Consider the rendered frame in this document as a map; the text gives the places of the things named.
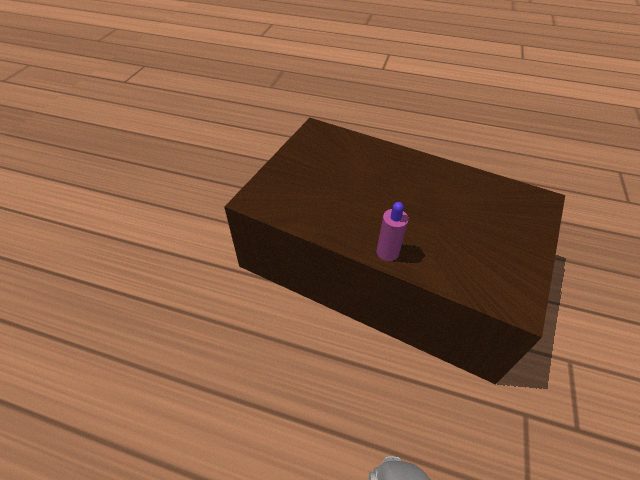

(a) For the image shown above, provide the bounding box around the bottle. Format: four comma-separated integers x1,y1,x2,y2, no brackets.
376,202,409,261

